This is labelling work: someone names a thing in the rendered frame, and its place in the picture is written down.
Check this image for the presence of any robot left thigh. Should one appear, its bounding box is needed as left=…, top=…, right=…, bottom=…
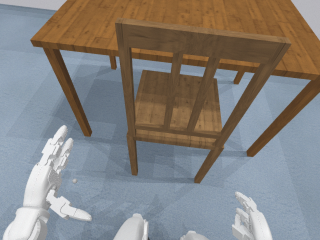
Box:
left=113, top=217, right=149, bottom=240

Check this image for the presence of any table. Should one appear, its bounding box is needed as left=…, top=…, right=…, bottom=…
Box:
left=30, top=0, right=320, bottom=157

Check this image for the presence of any robot left hand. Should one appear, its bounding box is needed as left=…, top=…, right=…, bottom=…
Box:
left=23, top=125, right=92, bottom=221

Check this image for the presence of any left robot shin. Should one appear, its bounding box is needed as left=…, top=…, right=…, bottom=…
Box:
left=132, top=213, right=142, bottom=218

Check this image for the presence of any robot right hand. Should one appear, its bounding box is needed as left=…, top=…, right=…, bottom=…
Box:
left=232, top=191, right=273, bottom=240

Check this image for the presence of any chair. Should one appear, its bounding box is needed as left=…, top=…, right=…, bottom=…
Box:
left=115, top=17, right=292, bottom=184

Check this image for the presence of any left robot forearm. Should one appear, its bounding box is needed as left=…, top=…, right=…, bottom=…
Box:
left=2, top=206, right=50, bottom=240

